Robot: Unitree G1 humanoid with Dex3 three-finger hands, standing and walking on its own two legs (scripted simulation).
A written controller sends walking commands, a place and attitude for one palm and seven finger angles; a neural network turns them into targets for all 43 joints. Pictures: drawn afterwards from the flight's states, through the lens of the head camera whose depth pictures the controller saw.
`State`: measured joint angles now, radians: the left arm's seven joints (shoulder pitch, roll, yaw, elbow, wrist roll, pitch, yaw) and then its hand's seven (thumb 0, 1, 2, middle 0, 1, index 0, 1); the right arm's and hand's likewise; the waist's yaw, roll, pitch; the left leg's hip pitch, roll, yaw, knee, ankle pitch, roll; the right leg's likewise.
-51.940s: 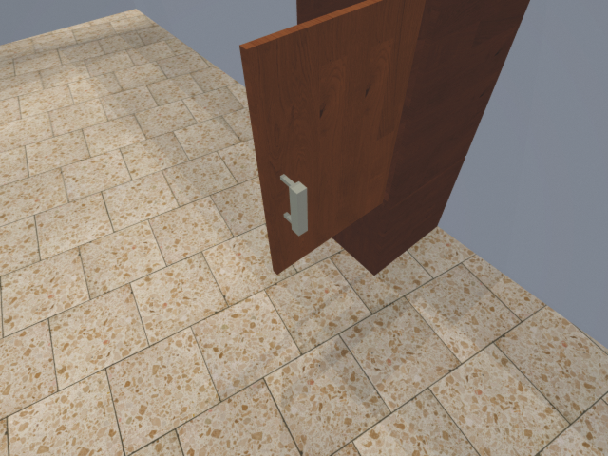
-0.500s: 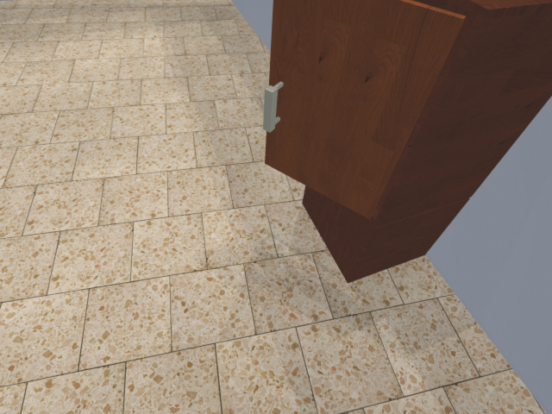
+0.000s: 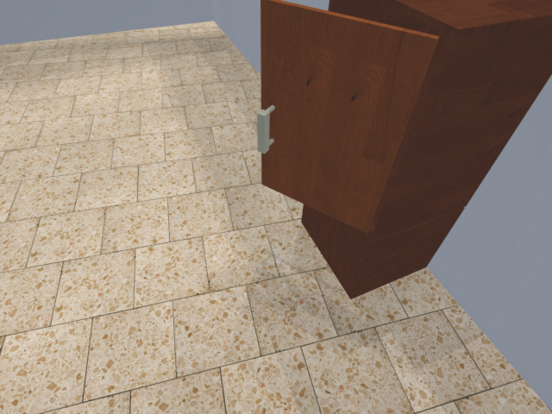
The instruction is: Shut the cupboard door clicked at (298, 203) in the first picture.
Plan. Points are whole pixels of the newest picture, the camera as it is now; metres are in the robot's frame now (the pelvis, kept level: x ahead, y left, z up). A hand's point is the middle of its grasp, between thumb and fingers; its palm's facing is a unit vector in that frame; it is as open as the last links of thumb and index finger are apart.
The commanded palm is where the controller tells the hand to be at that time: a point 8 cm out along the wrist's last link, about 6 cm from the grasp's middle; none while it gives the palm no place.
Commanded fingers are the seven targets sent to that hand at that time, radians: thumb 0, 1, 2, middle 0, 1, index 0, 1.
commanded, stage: let the arm hang, fingers relaxed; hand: left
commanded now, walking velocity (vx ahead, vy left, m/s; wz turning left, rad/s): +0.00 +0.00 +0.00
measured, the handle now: (267, 129) +0.88 +0.07 -0.09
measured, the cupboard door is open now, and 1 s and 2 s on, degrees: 34 34 34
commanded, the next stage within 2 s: look to check the result in 0.08 s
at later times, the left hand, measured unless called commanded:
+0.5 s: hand out of the picture +0.03 +0.20 -0.17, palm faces +0.00 -0.97 -0.25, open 7.4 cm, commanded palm none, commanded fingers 0.00 0.90 0.90 -0.20 -0.30 -0.20 -0.30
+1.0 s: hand out of the picture +0.06 +0.19 -0.18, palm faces +0.07 -0.97 -0.24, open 7.4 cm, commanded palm none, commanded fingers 0.00 0.90 0.90 -0.20 -0.30 -0.20 -0.30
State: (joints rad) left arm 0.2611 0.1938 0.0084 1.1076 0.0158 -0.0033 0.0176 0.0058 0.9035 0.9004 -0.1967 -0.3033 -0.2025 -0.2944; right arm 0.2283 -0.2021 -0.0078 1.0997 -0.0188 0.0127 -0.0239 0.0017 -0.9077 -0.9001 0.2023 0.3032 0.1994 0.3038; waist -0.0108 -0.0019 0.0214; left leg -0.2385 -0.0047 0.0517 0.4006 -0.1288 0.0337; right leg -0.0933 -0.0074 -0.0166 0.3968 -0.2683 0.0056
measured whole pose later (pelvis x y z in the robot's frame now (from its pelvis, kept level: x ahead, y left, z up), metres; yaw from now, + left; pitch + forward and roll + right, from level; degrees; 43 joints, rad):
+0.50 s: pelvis +0.02 +0.00 +0.00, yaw +0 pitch -1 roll +0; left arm 0.24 0.23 0.02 1.13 0.01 0.00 0.02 0.01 0.90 0.90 -0.20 -0.30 -0.20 -0.29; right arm 0.20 -0.22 0.00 1.12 -0.02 0.01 -0.03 0.00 -0.91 -0.90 0.20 0.30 0.20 0.30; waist -0.01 0.00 0.06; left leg -0.22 0.00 0.05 0.39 -0.15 0.03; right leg -0.06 0.00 -0.02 0.35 -0.27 0.00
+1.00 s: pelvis +0.03 -0.01 -0.01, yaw +3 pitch -1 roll +0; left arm 0.21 0.21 0.03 1.07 0.01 0.01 0.03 0.01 0.90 0.90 -0.20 -0.30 -0.20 -0.29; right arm 0.20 -0.21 -0.01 1.08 -0.02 0.03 -0.02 0.00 -0.91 -0.90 0.20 0.30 0.20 0.30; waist -0.02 0.00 0.06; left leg -0.27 -0.02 0.00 0.49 -0.20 0.02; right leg -0.08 -0.02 -0.07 0.44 -0.35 0.00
